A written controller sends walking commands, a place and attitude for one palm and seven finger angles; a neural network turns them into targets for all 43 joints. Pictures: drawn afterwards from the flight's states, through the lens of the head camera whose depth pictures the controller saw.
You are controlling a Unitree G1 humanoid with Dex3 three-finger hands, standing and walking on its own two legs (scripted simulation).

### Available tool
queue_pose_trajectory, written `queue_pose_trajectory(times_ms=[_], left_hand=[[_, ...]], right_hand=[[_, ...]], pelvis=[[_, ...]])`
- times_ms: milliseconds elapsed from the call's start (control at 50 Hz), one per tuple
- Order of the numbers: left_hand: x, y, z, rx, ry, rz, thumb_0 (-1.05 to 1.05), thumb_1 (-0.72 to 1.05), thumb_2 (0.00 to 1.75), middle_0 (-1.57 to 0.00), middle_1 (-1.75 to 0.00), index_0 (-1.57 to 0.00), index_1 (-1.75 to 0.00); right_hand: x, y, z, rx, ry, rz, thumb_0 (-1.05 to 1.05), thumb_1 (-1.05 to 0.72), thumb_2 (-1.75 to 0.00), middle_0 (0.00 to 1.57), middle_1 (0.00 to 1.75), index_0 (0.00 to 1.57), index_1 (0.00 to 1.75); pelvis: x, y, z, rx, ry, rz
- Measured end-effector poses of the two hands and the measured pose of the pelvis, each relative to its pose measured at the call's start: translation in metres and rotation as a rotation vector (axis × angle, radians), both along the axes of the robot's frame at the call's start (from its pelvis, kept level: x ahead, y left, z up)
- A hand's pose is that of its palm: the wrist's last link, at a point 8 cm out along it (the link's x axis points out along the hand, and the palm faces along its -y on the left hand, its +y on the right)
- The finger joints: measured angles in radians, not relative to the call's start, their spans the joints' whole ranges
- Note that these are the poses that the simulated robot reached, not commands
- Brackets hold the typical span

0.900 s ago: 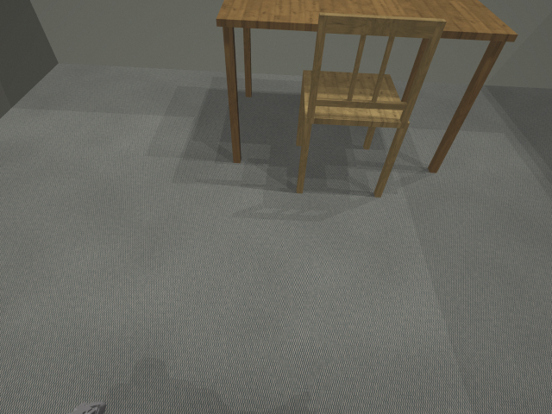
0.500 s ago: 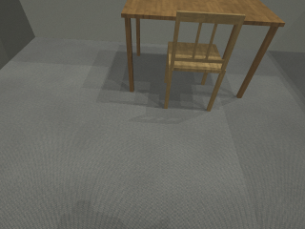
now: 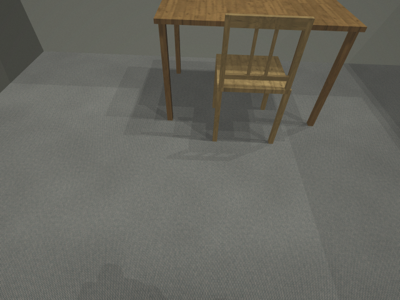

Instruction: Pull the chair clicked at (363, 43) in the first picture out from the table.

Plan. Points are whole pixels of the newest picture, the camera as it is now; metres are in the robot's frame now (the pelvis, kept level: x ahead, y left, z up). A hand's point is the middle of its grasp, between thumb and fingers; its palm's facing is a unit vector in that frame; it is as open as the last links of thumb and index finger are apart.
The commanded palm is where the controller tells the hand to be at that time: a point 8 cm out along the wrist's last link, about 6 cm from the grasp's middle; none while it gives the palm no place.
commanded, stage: look at it before walking up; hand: left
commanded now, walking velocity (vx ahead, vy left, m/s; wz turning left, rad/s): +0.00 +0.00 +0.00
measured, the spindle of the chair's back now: (252, 52) +1.31 -0.21 -0.11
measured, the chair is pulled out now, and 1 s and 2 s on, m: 0.00 0.00 0.00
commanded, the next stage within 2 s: walk to a spot facing it in 0.54 s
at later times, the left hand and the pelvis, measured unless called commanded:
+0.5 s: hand out of the picture +0.07 +0.24 -0.16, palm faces -0.03 -0.95 -0.32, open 7.4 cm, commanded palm none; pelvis +0.00 -0.01 +0.00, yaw +0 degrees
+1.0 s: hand out of the picture +0.06 +0.18 -0.18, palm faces -0.13 -0.96 -0.25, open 7.4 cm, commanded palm none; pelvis +0.00 -0.02 -0.02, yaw -10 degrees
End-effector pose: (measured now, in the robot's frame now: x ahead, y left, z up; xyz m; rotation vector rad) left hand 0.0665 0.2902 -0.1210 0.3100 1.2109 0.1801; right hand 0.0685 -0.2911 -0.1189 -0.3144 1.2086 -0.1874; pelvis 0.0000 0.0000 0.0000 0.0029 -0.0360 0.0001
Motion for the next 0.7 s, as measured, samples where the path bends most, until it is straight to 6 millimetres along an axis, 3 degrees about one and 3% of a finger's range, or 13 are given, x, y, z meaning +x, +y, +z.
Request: queue_pose_trajectory(times_ms=[700], left_hand=[[-0.0064, -0.0081, -0.0011, -0.006, 0.021, 0.008, 0.01, 0.90, 0.90, -0.20, -0.30, -0.21, -0.30]], right_hand=[[0.0048, -0.0056, 0.0020, 0.000, 0.000, 0.003, 0.00, -0.90, -0.90, 0.21, 0.30, 0.20, 0.30]], pelvis=[[0.0013, -0.0073, 0.0018, -0.001, 0.003, -0.005]])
